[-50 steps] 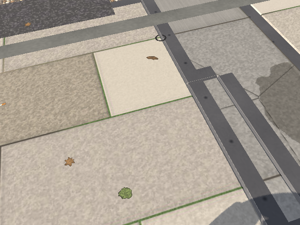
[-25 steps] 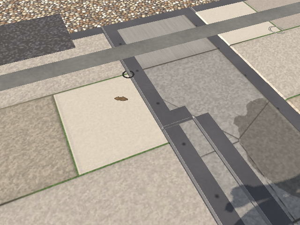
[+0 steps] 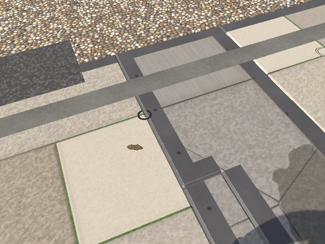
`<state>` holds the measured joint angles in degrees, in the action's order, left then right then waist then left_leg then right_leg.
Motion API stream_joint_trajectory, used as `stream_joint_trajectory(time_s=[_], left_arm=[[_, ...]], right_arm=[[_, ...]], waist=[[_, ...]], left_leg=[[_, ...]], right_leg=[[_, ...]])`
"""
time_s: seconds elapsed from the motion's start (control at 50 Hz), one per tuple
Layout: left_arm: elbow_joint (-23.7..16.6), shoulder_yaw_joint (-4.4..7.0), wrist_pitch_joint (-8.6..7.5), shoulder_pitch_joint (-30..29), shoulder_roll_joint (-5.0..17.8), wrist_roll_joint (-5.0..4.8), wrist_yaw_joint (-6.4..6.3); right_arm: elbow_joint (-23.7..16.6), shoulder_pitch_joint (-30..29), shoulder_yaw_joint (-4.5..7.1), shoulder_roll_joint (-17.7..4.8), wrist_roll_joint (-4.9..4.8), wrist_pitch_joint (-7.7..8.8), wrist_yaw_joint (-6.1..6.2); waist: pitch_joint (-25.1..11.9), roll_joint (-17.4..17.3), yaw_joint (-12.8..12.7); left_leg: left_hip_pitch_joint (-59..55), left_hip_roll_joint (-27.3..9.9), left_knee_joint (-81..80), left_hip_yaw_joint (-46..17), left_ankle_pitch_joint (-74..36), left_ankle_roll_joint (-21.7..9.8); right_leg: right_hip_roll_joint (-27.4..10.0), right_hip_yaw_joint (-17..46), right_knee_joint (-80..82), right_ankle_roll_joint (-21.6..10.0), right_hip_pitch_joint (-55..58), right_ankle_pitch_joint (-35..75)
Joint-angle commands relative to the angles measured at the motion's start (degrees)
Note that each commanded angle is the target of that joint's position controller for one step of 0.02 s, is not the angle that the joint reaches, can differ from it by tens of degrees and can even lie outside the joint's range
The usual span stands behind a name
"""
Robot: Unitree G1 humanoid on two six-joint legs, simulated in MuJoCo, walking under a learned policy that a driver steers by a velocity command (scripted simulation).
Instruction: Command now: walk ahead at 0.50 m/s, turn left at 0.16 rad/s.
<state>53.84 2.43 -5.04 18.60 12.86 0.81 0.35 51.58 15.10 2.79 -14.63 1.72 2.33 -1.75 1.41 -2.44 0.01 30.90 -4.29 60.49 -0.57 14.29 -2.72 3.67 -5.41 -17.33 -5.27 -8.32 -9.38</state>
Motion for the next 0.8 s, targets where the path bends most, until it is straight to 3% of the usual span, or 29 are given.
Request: stream_joint_trajectory(time_s=[0.02, 0.14, 0.22, 0.24, 0.28, 0.3, 0.32, 0.34, 0.36, 0.38, 0.4, 0.42, 0.44, 0.46, 0.52, 0.68, 0.74, 0.8], left_arm=[[-1.44, 1.18, -1.5, 1.87, 6.1, 0.01, -0.21], [0.4, 0.66, -1.78, 5.14, 5.74, 0.03, -0.72], [2.42, 0.66, -1.28, 8.57, 6.45, 0.41, -1.67], [2.59, 0.66, -0.99, 7.97, 6.71, 0.48, -1.97], [2.5, 1.02, -0.41, 6.7, 8.2, 0.48, -2.59], [2.32, 1.27, 0.07, 6.03, 8.96, 0.39, -2.78], [1.75, 1.35, 0.37, 5.21, 9.37, -0.26, -2.81], [-0.69, 0.93, 0.07, 5.17, 7.64, -0.7, -2.6], [-3.33, 0.15, 0.05, 9.9, 3.5, -2.58, -2.02], [-3.41, 0.93, 0.39, 5.38, 7.42, -0.47, -1.98], [-5.05, 0.62, 0.25, 1.12, 6.11, -0.8, -1.85], [-5.12, 0.65, 0.37, -0.1, 5.9, -0.32, -1.93], [-5.64, 0.89, 1.35, -0.95, 6.18, 0.71, -1.9], [-5.5, 0.86, 2.77, 0.66, 5.61, 1.4, -1.83], [-6.29, 0.68, 4.95, 1.71, 4.18, 1.17, -1.85], [-11.21, 1.16, 6.59, -9.41, 6.43, 0.74, -2.32], [-12.5, 1.0, 6.42, -11.63, 6.68, 0.29, -2.6], [-13.53, 0.7, 5.83, -12.01, 6.88, -0.45, -2.87]], right_arm=[[-2.25, 0.55, 0.42, -1.86, -0.17, -0.64, -0.45], [-5.74, -10.11, -0.49, -0.58, -0.27, -0.31, -0.77], [-8.35, -15.29, -0.85, -0.6, 0.05, -0.02, -1.11], [-8.45, -14.7, -0.8, -0.53, 0.23, 0.15, -1.08], [-6.86, -8.68, -0.33, -1.28, 0.73, 0.55, -0.59], [-4.99, -2.26, 0.29, -2.39, 0.93, 1.03, -0.33], [-2.83, 5.09, 1.25, -4.27, 1.68, 1.73, -0.06], [-2.16, 10.77, 2.94, -10.01, 1.98, 1.97, 0.61], [-3.75, 8.22, 4.37, -15.29, 0.37, 1.26, 0.93], [-4.28, 8.6, 4.51, -13.89, -2.05, 0.22, 1.26], [-4.83, 3.68, 3.8, -11.23, -2.18, -0.18, 1.65], [-5.04, 0.62, 2.84, -7.63, -2.13, -0.63, 1.8], [-5.3, -0.98, 2.37, -6.0, -2.45, -0.87, 2.08], [-5.49, -1.82, 2.04, -5.26, -2.28, -1.02, 2.17], [-5.9, -1.31, 2.73, -8.07, -1.15, -0.48, 1.73], [-7.49, 2.11, 3.64, -9.8, -0.92, -2.58, 2.24], [-7.98, 3.04, 3.92, -10.05, -0.55, -3.13, 2.34], [-8.65, 2.84, 4.17, -10.49, -0.22, -3.59, 2.23]], waist=[[2.34, 5.46, 0.81], [4.24, 5.5, -1.44], [5.22, 5.43, -2.81], [5.24, 5.44, -2.06], [1.27, 7.22, 0.3], [-2.34, 7.48, 2.6], [-6.69, 6.3, 6.09], [-13.2, -0.05, 7.75], [-22.82, -12.42, 3.4], [-23.18, 0.8, 5.12], [-14.72, 0.62, 3.88], [-7.49, 3.74, 1.72], [-4.29, 3.51, 0.22], [-3.85, 2.63, -1.18], [-6.18, 1.61, -2.43], [-5.02, -2.41, 1.49], [-4.06, -3.27, 2.42], [-4.17, -3.91, 2.59]], left_leg=[[6.7, -1.36, -1.91, -1.52, -6.16, 0.96], [6.95, 0.18, -16.81, 1.77, -16.44, 0.4], [6.84, 1.37, -23.78, 5.53, -12.83, -2.13], [5.28, 2.52, -25.35, 6.72, -10.67, -2.96], [-2.38, 7.06, -26.52, 9.78, -6.15, -4.91], [-8.91, 9.15, -28.74, 9.9, -6.48, -6.12], [-19.95, 9.02, -34.17, 7.73, -13.8, -7.92], [-34.92, -3.22, -31.44, -5.61, -32.62, -11.66], [-52.03, -20.53, -31.55, -32.23, -62.11, -24.55], [-48.12, -17.5, -33.13, -26.6, -62.27, -23.51], [-39.95, -15.45, -35.64, -20.97, -56.52, -21.53], [-31.12, -11.88, -38.88, -17.2, -50.66, -18.07], [-25.35, -8.96, -40.66, -14.62, -47.22, -15.97], [-20.97, -7.14, -41.75, -12.71, -45.8, -14.89], [-17.56, -4.64, -41.56, -10.79, -47.88, -13.99], [-20.57, -3.25, -43.08, -19.41, -19.1, -10.89], [-22.41, -3.53, -41.83, -22.91, -17.01, -11.07], [-23.22, -3.6, -39.35, -25.75, -22.71, -11.2]], right_leg=[[-15.5, 9.55, 12.08, -5.94, 0.96, 9.22], [-14.93, 1.33, 12.04, -3.7, 4.93, 16.66], [-17.07, -1.69, 8.11, -3.05, 13.04, 25.78], [-17.12, -3.03, 4.72, -2.56, 14.32, 34.45], [-16.62, -4.94, -6.75, -1.24, 15.71, 55.27], [-16.08, -5.51, -16.34, -0.58, 14.83, 57.29], [-14.47, -6.51, -29.14, 0.92, 9.27, 48.04], [-10.69, -7.31, -47.94, 3.02, -4.57, 19.48], [0.92, -1.41, -69.26, 5.56, -24.65, -27.03], [-3.29, 7.22, -69.47, 5.37, -26.68, -21.0], [-5.34, 7.46, -66.47, 5.44, -28.49, -16.68], [-7.03, 7.18, -60.87, 5.75, -27.47, -14.59], [-7.94, 7.55, -56.78, 6.28, -25.62, -13.87], [-7.97, 7.27, -54.15, 6.89, -22.25, -13.36], [-6.68, 6.42, -49.05, 7.99, -19.8, -10.89], [-6.4, 8.87, -37.48, 9.0, -25.57, -6.61], [-5.08, 9.7, -33.17, 8.48, -25.15, -9.14], [-3.09, 9.88, -28.44, 7.45, -21.46, -12.51]])
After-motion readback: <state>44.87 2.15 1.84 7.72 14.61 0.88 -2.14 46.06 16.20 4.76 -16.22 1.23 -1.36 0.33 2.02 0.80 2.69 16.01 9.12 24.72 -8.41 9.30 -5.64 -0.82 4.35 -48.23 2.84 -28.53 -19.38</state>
